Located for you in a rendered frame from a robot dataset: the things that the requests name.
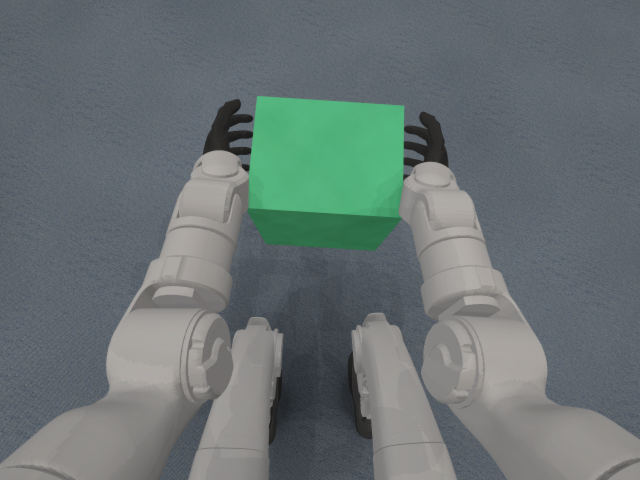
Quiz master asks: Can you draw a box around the robot right shin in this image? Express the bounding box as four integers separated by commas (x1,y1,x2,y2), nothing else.
357,313,403,417

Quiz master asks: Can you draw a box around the robot right hand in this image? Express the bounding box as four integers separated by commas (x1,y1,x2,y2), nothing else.
403,112,448,181

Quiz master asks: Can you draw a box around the right robot forearm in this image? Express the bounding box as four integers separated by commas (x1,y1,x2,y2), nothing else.
398,162,547,365

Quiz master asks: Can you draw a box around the robot left upper arm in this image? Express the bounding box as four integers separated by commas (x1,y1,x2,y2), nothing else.
0,308,234,480

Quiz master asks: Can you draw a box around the left robot forearm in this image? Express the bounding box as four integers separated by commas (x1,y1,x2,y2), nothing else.
106,150,249,383

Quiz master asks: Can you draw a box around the robot left hand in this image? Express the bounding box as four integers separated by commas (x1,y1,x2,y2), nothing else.
203,99,253,171

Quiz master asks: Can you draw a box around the robot left thigh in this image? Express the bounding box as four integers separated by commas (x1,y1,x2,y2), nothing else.
188,325,283,480

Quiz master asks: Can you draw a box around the robot right upper arm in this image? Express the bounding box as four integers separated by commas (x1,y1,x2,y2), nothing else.
421,315,640,480

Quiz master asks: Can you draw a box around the carton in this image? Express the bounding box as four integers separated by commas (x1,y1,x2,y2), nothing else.
247,96,404,251

